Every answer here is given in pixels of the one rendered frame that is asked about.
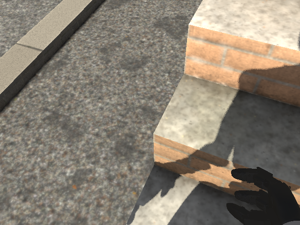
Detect stairs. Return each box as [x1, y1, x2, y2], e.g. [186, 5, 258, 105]
[126, 0, 300, 225]

